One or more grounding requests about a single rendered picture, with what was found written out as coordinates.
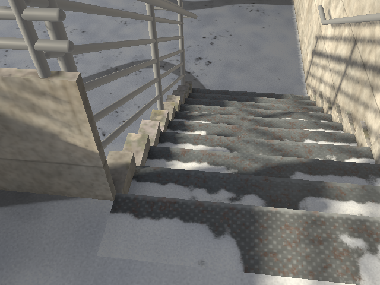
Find stairs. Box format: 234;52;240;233
128;88;380;217

